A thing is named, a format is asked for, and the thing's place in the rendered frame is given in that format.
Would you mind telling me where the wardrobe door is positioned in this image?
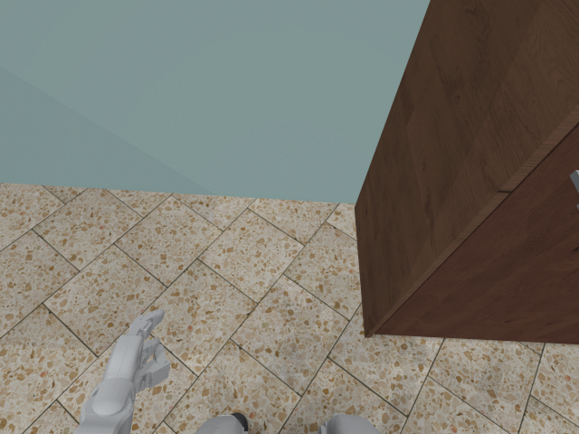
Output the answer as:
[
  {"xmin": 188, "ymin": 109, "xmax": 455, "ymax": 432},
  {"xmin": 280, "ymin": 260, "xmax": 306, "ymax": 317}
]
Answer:
[{"xmin": 375, "ymin": 122, "xmax": 579, "ymax": 344}]

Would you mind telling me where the robot left thigh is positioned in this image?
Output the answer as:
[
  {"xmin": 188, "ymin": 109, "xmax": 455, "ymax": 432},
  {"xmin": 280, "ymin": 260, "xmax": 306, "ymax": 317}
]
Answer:
[{"xmin": 195, "ymin": 416, "xmax": 248, "ymax": 434}]

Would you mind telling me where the robot thigh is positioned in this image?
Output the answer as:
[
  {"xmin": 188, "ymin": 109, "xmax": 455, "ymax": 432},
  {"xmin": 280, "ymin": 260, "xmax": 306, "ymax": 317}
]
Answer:
[
  {"xmin": 318, "ymin": 414, "xmax": 381, "ymax": 434},
  {"xmin": 195, "ymin": 416, "xmax": 248, "ymax": 434}
]

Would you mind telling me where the left robot forearm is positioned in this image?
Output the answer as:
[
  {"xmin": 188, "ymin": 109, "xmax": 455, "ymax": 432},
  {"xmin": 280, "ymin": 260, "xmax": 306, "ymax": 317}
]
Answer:
[{"xmin": 72, "ymin": 378, "xmax": 136, "ymax": 434}]

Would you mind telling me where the robot right thigh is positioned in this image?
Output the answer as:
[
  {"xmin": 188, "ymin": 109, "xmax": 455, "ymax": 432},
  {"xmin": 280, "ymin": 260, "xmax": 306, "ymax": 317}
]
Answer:
[{"xmin": 318, "ymin": 414, "xmax": 381, "ymax": 434}]

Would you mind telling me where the robot left hand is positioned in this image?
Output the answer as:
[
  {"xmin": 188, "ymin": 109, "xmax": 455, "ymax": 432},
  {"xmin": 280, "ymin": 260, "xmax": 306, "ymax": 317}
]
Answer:
[{"xmin": 102, "ymin": 309, "xmax": 171, "ymax": 394}]

